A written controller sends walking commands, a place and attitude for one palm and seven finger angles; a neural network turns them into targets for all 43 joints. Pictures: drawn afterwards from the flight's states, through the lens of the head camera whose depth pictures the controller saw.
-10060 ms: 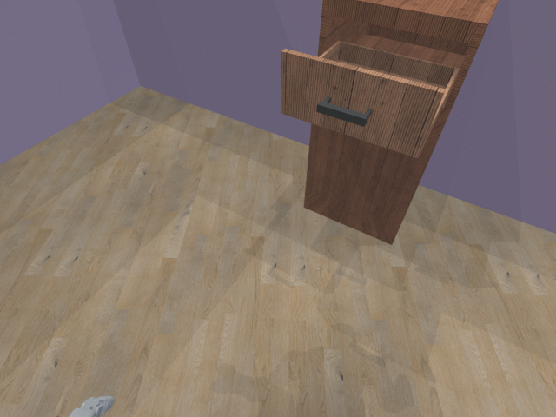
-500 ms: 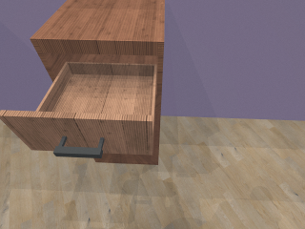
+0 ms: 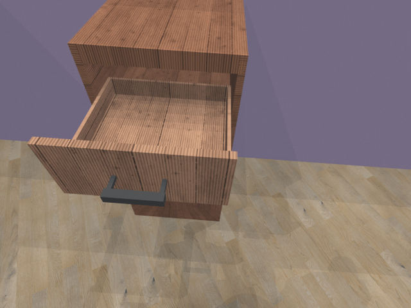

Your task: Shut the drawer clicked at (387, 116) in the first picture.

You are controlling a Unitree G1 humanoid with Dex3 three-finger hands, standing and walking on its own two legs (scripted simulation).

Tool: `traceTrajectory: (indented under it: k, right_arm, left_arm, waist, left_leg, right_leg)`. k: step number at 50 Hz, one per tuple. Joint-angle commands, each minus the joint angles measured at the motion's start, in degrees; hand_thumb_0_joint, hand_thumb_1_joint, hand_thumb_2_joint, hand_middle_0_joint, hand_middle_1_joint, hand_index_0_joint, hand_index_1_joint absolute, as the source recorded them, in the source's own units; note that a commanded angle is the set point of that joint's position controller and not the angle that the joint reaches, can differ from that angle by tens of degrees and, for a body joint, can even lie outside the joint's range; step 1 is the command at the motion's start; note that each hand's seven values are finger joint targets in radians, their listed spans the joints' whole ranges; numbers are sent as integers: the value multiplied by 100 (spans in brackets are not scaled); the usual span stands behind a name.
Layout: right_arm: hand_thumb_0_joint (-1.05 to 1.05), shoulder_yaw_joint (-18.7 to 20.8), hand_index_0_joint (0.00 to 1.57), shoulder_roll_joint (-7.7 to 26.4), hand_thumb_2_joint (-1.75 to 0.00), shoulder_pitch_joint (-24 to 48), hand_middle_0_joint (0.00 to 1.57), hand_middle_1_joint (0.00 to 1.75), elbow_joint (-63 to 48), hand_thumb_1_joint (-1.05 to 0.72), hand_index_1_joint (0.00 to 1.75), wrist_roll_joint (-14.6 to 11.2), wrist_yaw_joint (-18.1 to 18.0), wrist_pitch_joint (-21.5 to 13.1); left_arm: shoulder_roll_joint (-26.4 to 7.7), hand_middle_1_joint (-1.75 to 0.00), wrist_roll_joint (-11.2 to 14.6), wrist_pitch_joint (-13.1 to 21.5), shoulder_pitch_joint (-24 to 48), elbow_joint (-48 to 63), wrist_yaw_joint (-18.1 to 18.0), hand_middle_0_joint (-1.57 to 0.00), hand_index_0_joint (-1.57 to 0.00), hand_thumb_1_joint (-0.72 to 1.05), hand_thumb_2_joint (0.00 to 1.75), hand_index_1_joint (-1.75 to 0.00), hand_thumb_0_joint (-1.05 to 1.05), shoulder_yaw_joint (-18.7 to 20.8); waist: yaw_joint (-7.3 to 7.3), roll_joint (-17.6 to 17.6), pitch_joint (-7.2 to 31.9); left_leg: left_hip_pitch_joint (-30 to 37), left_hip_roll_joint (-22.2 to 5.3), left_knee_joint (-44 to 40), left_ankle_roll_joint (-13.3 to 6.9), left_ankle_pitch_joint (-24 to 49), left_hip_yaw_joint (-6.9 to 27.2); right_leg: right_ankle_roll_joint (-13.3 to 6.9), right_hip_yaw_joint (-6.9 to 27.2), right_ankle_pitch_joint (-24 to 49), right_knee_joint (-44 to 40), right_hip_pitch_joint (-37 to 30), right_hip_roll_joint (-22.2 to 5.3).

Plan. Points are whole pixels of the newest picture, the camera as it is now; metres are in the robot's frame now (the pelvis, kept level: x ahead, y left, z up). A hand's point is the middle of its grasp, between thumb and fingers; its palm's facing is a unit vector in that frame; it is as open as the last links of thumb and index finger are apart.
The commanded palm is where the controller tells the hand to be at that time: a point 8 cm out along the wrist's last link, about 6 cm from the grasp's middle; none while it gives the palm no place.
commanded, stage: come to a stop and stand still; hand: left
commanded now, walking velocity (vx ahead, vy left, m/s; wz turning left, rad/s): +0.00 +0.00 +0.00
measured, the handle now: (136, 189) +0.34 +0.17 +0.02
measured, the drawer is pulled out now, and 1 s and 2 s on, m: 0.29 0.29 0.29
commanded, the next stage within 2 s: look again from close up in 1.02 s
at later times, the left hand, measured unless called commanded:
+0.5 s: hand out of the picture +0.00 +0.18 -0.18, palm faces +0.01 -0.98 -0.20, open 7.4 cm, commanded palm none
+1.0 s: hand out of the picture -0.02 +0.17 -0.18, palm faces +0.00 -0.99 -0.17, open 7.4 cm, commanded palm none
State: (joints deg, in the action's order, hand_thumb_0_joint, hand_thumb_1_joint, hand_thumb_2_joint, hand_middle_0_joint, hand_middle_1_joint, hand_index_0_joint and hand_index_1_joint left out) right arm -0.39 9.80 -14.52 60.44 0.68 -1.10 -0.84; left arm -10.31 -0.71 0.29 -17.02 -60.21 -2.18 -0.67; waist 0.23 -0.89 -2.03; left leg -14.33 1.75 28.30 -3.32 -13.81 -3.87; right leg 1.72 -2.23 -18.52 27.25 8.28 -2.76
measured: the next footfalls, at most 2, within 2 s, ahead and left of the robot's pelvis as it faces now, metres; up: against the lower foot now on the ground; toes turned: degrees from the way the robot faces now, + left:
none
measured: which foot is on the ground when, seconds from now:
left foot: down 0.00-1.00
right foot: down 0.00-1.00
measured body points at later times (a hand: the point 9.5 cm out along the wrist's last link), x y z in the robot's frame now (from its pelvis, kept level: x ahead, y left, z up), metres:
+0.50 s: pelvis +0.00 +0.01 +0.00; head +0.01 +0.01 +0.45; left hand +0.00 +0.23 -0.16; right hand +0.04 -0.23 -0.15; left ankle +0.02 +0.08 -0.74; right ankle -0.04 -0.14 -0.74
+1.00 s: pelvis -0.01 +0.01 +0.00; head +0.00 +0.02 +0.45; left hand -0.02 +0.23 -0.16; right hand +0.01 -0.23 -0.15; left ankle +0.02 +0.08 -0.74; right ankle -0.04 -0.14 -0.74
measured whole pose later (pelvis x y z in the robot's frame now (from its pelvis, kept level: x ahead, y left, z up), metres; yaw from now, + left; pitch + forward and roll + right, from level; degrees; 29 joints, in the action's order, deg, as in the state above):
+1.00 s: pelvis -0.01 +0.01 +0.00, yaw +0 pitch -2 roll -1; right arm -0.7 9.2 -15.2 62.9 0.0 -0.6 -0.5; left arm -9.9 -0.7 0.5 -19.5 -61.3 -2.5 -1.7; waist 0.1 -1.8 -1.7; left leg -12.6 1.8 26.3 -3.6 -12.3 -4.0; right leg 2.2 -2.1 -16.5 24.6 6.3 -2.7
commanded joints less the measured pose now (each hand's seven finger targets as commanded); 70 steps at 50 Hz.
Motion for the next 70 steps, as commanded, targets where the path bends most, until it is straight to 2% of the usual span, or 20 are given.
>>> traceTrajectory:
  k: [1,4,8,10,11,12,13,14,15,18,21,22,25,32,36,37,40,44,60,70]
  right_arm:
    - [0,104,20,694,-90,-205,20,30,-152,-90,30,-8,-26,-115]
    - [0,89,20,677,-90,-182,20,30,-74,-90,30,-21,-33,-125]
    - [0,81,20,652,-90,-205,20,30,53,-90,30,-20,-36,-108]
    - [0,84,20,620,-90,-230,20,30,90,-90,30,-23,-45,-118]
    - [0,91,20,880,-90,-59,20,30,-245,-90,30,-55,-25,-102]
    - [0,89,20,764,-90,12,20,30,-242,-90,30,-50,-25,-110]
    - [0,102,20,581,-90,-265,20,30,-181,-90,30,-11,-27,-146]
    - [0,112,20,667,-90,-288,20,30,-201,-90,30,-9,-40,-129]
    - [0,139,20,701,-90,-280,20,30,-220,-90,30,-22,-37,-108]
    - [0,146,20,676,-90,-215,20,30,-278,-90,30,-30,-36,-84]
    - [0,163,20,650,-90,-147,20,30,-290,-90,30,-33,-22,-53]
    - [0,149,20,677,-90,-166,20,30,-279,-90,30,-21,-14,-61]
    - [0,146,20,641,-90,-72,20,30,-304,-90,30,-40,-2,-36]
    - [0,116,20,647,-90,-42,20,30,-275,-90,30,-41,22,-59]
    - [0,111,20,650,-90,-49,20,30,-240,-90,30,-40,33,-42]
    - [0,103,20,652,-90,-69,20,30,-227,-90,30,-42,30,-56]
    - [0,99,20,642,-90,-86,20,30,-174,-90,30,-43,34,-52]
    - [0,84,20,625,-90,-137,20,30,-87,-90,30,-55,30,-73]
    - [0,64,20,527,-90,-319,20,30,258,-90,30,-77,1,-87]
    - [0,72,20,459,-90,-392,20,30,329,-90,30,-76,-11,-99]
  left_arm:
    - [-488,-30,-15,62,-400,103,-3,-20,-20,90,90,-30,0,86]
    - [-493,-30,-12,65,-441,34,-5,-20,-20,90,90,-30,0,79]
    - [-423,-30,-19,52,-511,-86,4,-20,-20,90,90,-30,0,54]
    - [-417,-30,-15,50,-515,-131,-4,-20,-20,90,90,-30,0,50]
    - [-499,-30,-111,147,-609,-198,-217,-20,-20,90,90,-30,0,27]
    - [-628,-30,-37,152,-622,-157,-209,-20,-20,90,90,-30,0,43]
    - [-604,-30,3,152,-705,-105,-173,-20,-20,90,90,-30,0,41]
    - [-535,-30,23,155,-723,-96,-158,-20,-20,90,90,-30,0,24]
    - [-492,-30,12,150,-643,-76,-150,-20,-20,90,90,-30,0,31]
    - [-469,-30,-5,141,-555,27,-135,-20,-20,90,90,-30,0,34]
    - [-450,-30,-11,117,-480,83,-122,-20,-20,90,90,-30,0,40]
    - [-473,-30,-19,98,-464,128,-109,-20,-20,90,90,-30,0,38]
    - [-481,-30,-16,87,-454,175,-99,-20,-20,90,90,-30,0,46]
    - [-542,-30,-26,73,-464,255,-73,-20,-20,90,90,-30,0,50]
    - [-531,-30,-29,75,-456,250,-66,-20,-20,90,90,-30,0,43]
    - [-537,-30,-28,73,-486,262,-57,-20,-20,90,90,-30,0,44]
    - [-522,-30,-27,79,-510,224,-59,-20,-20,90,90,-30,0,41]
    - [-505,-30,-22,92,-582,150,-57,-20,-20,90,90,-30,0,28]
    - [-356,-30,-16,83,-753,-155,-61,-20,-20,90,90,-30,0,-9]
    - [-290,-30,-12,88,-833,-214,-64,-20,-20,90,90,-30,0,-8]
  waist:
    - [25,135,-12]
    - [35,84,-21]
    - [28,31,-88]
    - [15,89,-108]
    - [-1,232,-287]
    - [9,578,-61]
    - [-22,669,450]
    - [8,424,594]
    - [-50,293,614]
    - [-48,11,374]
    - [-64,11,-28]
    - [-47,159,-16]
    - [-46,-19,-255]
    - [7,123,-238]
    - [-21,43,-280]
    - [2,168,-207]
    - [-8,27,-202]
    - [6,84,-94]
    - [12,65,-334]
    - [12,76,-248]
  left_leg:
    - [249,-754,-792,-28,616,918]
    - [321,-741,-757,-23,851,869]
    - [359,-774,-822,-37,601,885]
    - [389,-772,-812,-29,861,865]
    - [239,-886,88,139,2496,856]
    - [372,-824,89,200,2809,789]
    - [558,-824,-31,158,2601,893]
    - [513,-850,28,43,2307,942]
    - [467,-846,24,17,2141,933]
    - [333,-772,56,3,1943,900]
    - [148,-702,-114,21,1395,872]
    - [191,-722,-166,14,1468,874]
    - [34,-659,-322,39,834,855]
    - [82,-653,-602,33,579,862]
    - [82,-637,-684,64,274,852]
    - [141,-664,-740,46,357,849]
    - [143,-649,-751,61,269,852]
    - [271,-678,-772,52,484,819]
    - [275,-720,-1041,51,364,832]
    - [382,-718,-1076,44,478,828]
  right_leg:
    - [-273,289,479,-415,303,-247]
    - [-253,303,609,-467,275,-285]
    - [-235,230,467,-476,316,-270]
    - [-227,242,620,-478,305,-279]
    - [-226,447,1275,-531,587,-320]
    - [-355,410,1641,-376,412,-374]
    - [-425,347,1226,-103,132,-384]
    - [-420,330,1012,-166,95,-310]
    - [-412,300,982,-147,88,-279]
    - [-408,339,1181,-183,151,-295]
    - [-390,359,970,-237,349,-291]
    - [-387,353,928,-212,325,-250]
    - [-369,388,696,-352,411,-276]
    - [-317,371,592,-474,308,-282]
    - [-309,406,434,-585,379,-308]
    - [-302,388,494,-582,321,-293]
    - [-295,401,464,-634,323,-316]
    - [-275,395,623,-662,259,-339]
    - [-228,348,584,-782,268,-345]
    - [-221,341,664,-804,247,-368]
